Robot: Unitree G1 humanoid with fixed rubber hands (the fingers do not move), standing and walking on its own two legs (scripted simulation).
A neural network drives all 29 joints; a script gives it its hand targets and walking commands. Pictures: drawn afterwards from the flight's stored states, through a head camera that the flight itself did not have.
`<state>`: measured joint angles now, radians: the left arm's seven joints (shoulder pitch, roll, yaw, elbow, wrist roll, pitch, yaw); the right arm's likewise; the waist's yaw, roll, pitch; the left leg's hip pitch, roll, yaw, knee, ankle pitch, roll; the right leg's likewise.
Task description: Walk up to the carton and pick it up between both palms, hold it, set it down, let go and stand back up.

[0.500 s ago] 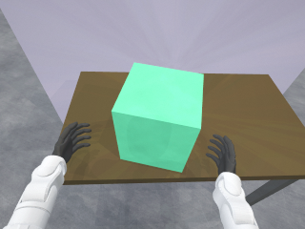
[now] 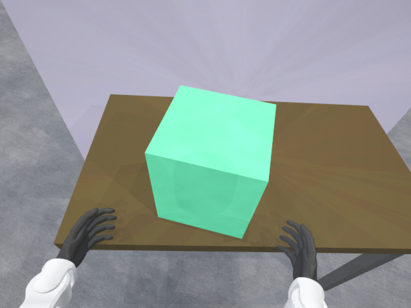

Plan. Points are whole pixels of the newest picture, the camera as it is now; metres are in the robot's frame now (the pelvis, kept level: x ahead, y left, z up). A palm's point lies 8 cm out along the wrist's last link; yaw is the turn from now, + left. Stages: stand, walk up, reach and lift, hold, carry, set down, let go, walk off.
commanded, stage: set down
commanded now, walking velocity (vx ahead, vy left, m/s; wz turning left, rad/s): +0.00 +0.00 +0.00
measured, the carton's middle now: (212, 165) +0.40 +0.00 +0.01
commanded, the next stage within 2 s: let go in 1.54 s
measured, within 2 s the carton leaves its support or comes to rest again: neither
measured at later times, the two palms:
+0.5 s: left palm (76, 273) +0.17 +0.25 -0.03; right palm (305, 285) +0.17 -0.18 -0.05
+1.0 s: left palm (98, 295) +0.14 +0.21 -0.07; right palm (324, 302) +0.15 -0.22 -0.07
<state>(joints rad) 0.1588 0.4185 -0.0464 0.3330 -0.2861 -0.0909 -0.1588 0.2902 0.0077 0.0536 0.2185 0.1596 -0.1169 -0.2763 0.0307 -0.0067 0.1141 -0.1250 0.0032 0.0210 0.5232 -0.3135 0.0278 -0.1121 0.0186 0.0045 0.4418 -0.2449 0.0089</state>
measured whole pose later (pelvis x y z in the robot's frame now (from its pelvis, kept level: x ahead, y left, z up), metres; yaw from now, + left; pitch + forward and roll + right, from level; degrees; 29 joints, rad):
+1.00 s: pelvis +0.00 -0.02 +0.01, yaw +0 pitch -8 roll -1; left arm 0.21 0.22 -0.04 0.53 -0.06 0.07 -0.04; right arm 0.24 -0.12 -0.03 0.67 0.02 -0.19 -0.05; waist 0.05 0.02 0.10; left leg -0.01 0.02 0.02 0.40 -0.25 0.00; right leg -0.02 0.03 0.00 0.36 -0.21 -0.02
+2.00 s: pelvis +0.01 -0.04 +0.01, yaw +0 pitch -5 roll +0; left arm 0.21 0.17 0.02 0.52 0.01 0.14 0.00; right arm 0.20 -0.17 -0.01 0.76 -0.01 -0.23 0.01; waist 0.01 -0.01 0.07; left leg -0.05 0.02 0.01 0.39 -0.26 -0.02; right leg -0.08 0.03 -0.01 0.41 -0.25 -0.03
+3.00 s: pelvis -0.05 +0.02 +0.00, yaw +1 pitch -4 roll +1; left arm 0.31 0.33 0.00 0.94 0.01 -0.03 0.02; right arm 0.22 -0.31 -0.07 0.99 -0.01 -0.01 0.02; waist 0.02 0.00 0.06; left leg -0.15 -0.09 0.04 0.39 -0.16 0.07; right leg -0.20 -0.07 0.02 0.45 -0.18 0.05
